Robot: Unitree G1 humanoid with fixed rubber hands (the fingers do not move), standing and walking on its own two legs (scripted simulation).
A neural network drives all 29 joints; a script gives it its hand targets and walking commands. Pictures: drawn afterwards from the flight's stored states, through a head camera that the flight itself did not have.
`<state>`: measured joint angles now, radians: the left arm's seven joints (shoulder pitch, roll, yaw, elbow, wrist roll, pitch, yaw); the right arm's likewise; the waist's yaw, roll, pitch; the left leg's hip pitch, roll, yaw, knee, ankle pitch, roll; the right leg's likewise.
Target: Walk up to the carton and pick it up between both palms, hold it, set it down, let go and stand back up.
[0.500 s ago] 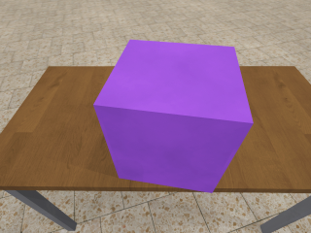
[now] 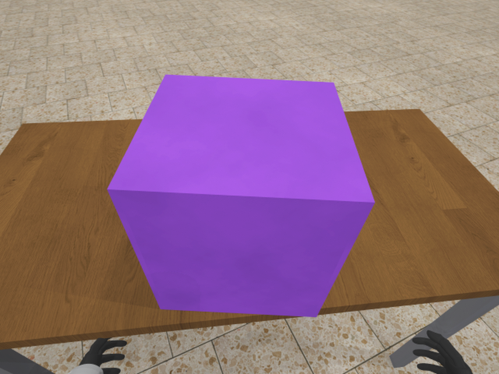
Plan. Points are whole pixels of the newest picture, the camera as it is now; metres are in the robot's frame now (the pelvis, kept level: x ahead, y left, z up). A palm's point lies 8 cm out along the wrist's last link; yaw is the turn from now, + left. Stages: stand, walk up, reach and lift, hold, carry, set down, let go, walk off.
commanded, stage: reach and lift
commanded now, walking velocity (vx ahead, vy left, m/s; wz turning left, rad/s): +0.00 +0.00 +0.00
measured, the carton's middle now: (243, 200) +0.37 +0.05 +0.11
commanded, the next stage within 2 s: none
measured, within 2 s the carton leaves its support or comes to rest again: neither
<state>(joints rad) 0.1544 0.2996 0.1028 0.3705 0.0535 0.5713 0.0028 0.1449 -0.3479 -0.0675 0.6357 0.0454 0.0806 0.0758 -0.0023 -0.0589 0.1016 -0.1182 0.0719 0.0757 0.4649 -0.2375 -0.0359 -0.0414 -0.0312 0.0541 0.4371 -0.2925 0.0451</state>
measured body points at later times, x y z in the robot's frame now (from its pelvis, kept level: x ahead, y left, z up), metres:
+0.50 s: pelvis +0.00 +0.00 +0.01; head +0.00 +0.03 +0.46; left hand +0.15 +0.26 -0.05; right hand +0.16 -0.24 -0.01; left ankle +0.01 +0.14 -0.74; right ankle -0.02 -0.15 -0.74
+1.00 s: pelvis -0.04 +0.01 +0.01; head -0.05 +0.02 +0.46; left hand +0.14 +0.27 +0.05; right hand +0.15 -0.21 +0.04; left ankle +0.01 +0.14 -0.74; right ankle -0.02 -0.15 -0.74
